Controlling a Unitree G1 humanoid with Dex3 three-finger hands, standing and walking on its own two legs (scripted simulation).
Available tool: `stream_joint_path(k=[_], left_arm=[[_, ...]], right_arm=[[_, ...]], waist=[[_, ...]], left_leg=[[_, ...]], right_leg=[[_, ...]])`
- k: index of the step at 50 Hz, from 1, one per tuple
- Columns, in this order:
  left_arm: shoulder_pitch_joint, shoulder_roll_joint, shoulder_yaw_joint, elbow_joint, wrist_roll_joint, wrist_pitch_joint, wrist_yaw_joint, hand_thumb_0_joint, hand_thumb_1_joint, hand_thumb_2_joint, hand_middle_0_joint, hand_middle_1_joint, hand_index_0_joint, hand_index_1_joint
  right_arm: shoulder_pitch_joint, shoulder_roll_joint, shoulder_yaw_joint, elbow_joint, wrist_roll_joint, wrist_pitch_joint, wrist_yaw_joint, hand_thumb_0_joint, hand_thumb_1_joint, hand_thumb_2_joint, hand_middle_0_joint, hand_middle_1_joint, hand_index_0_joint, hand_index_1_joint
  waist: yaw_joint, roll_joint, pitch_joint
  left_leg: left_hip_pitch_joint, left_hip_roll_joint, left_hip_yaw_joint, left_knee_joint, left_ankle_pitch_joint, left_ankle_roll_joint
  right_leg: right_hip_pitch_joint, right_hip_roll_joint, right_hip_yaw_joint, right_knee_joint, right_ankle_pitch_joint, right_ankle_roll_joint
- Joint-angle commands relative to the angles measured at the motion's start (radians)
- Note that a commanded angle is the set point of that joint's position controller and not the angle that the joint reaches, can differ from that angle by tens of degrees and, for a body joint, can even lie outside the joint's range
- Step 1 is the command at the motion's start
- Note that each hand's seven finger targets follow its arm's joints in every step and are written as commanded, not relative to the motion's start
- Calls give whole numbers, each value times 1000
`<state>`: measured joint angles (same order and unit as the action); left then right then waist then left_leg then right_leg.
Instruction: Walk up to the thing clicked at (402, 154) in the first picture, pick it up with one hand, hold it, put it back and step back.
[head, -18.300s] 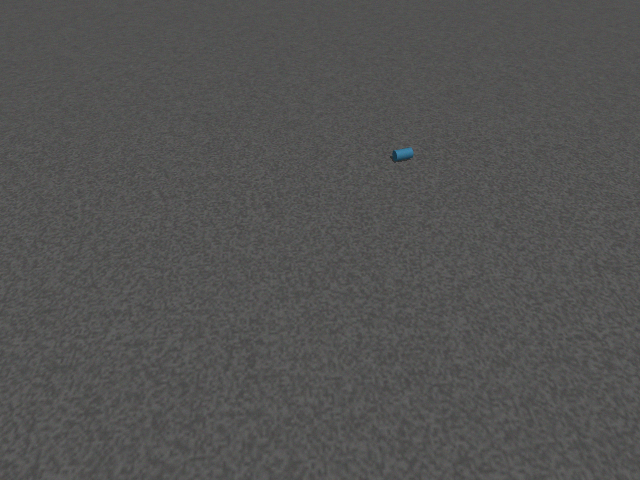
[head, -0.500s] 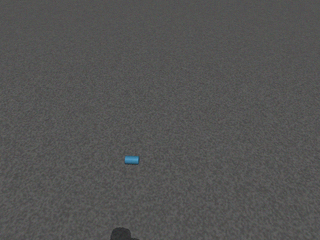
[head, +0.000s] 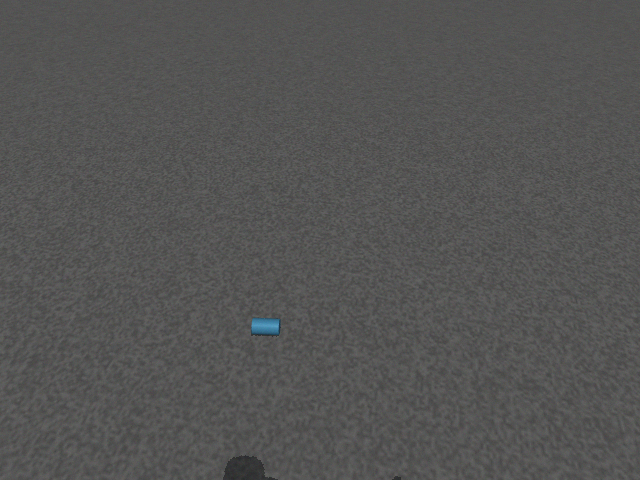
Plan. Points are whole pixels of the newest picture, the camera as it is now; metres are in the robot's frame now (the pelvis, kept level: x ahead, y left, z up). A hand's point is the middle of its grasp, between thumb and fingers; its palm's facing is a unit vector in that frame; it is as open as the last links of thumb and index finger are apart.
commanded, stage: walk up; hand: left
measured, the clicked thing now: (266, 326) +0.74 +0.22 -0.74
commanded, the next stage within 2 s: stand in 0.02 s
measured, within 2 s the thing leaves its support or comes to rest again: neither
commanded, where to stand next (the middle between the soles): +0.35 -0.02 m, yaw -1 degrees
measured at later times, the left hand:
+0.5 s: hand out of the picture +0.06 +0.25 -0.15, palm faces -0.03 -0.94 -0.33, open 7.4 cm
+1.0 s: hand out of the picture +0.04 +0.25 -0.15, palm faces -0.04 -0.94 -0.33, open 7.4 cm
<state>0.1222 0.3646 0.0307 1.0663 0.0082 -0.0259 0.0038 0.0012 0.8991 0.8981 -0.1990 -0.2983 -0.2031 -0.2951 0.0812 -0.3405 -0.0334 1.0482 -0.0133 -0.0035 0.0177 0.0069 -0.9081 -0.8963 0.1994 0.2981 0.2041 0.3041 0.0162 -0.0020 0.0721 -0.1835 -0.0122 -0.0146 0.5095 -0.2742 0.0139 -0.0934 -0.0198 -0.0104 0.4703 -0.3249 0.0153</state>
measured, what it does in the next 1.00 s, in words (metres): stands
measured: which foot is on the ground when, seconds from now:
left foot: down 0.00-1.00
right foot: down 0.00-1.00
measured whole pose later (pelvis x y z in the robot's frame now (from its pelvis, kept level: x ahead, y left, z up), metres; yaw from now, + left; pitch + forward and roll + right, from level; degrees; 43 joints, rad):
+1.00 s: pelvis -0.02 +0.00 +0.01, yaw +0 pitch -2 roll +0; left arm 0.13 0.35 0.00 1.15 0.01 -0.02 -0.01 0.00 0.90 0.90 -0.20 -0.30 -0.20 -0.29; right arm 0.12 -0.35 0.01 1.15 -0.01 -0.01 0.01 0.01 -0.91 -0.90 0.20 0.30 0.20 0.30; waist -0.01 0.00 0.05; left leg -0.15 0.00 -0.01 0.32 -0.14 0.00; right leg -0.07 -0.01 -0.01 0.31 -0.20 0.01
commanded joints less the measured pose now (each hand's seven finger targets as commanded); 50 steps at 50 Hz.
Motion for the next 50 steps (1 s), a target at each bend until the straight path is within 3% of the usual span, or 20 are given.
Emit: stream_joint_path(k=[1,2,4,7,11,13,15,26,32,37,41,44,46,50], left_arm=[[-56,191,22,-45,-7,-16,13,0,900,900,-200,-300,-200,-300],[-48,188,24,-47,-8,-13,14,0,900,900,-200,-300,-200,-300],[-51,198,21,-37,-5,-10,16,0,900,900,-200,-300,-200,-300],[-56,195,19,-20,-4,-9,13,0,900,900,-200,-300,-200,-300],[-65,192,14,-1,-2,-6,8,0,900,900,-200,-300,-200,-300],[-57,190,13,6,0,-6,6,0,900,900,-200,-300,-200,-300],[-63,195,11,12,4,-7,5,0,900,900,-200,-300,-200,-300],[-64,191,5,19,0,-16,3,0,900,900,-200,-300,-200,-300],[-52,194,5,20,1,-11,2,0,900,900,-200,-300,-200,-300],[-40,196,2,19,0,-14,3,0,900,900,-200,-300,-200,-300],[-38,201,4,23,0,-10,1,0,900,900,-200,-300,-200,-300],[-21,194,2,21,0,-11,0,0,900,900,-200,-300,-200,-300],[-30,199,2,19,0,-11,0,0,900,900,-200,-300,-200,-300],[-29,200,1,16,0,-12,2,0,900,900,-200,-300,-200,-300]], right_arm=[[-59,-205,-27,-52,8,-33,-19,0,-900,-900,200,300,200,300],[-63,-217,-31,-48,9,-34,-21,0,-900,-900,200,300,200,300],[-55,-223,-29,-34,10,-34,-26,0,-900,-900,200,300,200,300],[-64,-215,-21,-24,12,-33,-27,0,-900,-900,200,300,200,300],[-66,-213,-14,-8,12,-33,-27,0,-900,-900,200,300,200,300],[-85,-221,-16,-4,10,-35,-26,0,-900,-900,200,300,200,300],[-70,-212,-14,4,11,-34,-25,0,-900,-900,200,300,200,300],[-44,-217,-8,34,7,-37,-19,0,-900,-900,200,300,200,300],[-30,-221,-7,43,5,-32,-19,0,-900,-900,200,300,200,300],[-24,-219,-4,45,6,-34,-19,0,-900,-900,200,300,200,300],[-10,-220,-1,48,5,-31,-19,0,-900,-900,200,300,200,300],[-23,-228,-1,45,9,-34,-19,0,-900,-900,200,300,200,300],[-5,-220,4,49,7,-35,-19,0,-900,-900,200,300,200,300],[-7,-219,5,45,9,-36,-21,0,-900,-900,200,300,200,300]], waist=[[-17,16,-83],[-10,27,-106],[-15,31,-117],[-12,25,-138],[-15,37,-107],[-3,33,-113],[-14,11,-101],[-22,8,-87],[-24,8,-65],[-20,2,-85],[-26,7,-51],[-16,14,-81],[-24,6,-69],[-23,-3,-85]], left_leg=[[54,136,-115,-127,439,46],[92,145,-115,-117,510,44],[111,137,-104,-128,531,31],[121,140,-99,-155,482,24],[79,134,-102,-219,323,13],[99,139,-105,-220,323,15],[90,134,-103,-234,260,12],[81,136,-103,-235,238,8],[57,132,-106,-252,139,7],[71,135,-104,-233,217,7],[38,131,-109,-251,122,8],[65,137,-111,-237,205,11],[57,133,-108,-243,187,6],[74,139,-107,-232,255,9]], right_leg=[[-6,-98,90,-88,384,-40],[12,-96,81,-98,420,-32],[36,-96,75,-119,431,-27],[70,-101,74,-143,405,-23],[62,-97,78,-180,277,-22],[52,-103,80,-191,264,-26],[28,-103,81,-209,221,-27],[9,-113,97,-231,209,-28],[-19,-109,97,-236,152,-30],[-6,-113,101,-229,192,-31],[-24,-109,101,-237,129,-33],[-9,-112,100,-224,189,-34],[-17,-110,100,-227,169,-33],[-10,-114,99,-219,216,-32]])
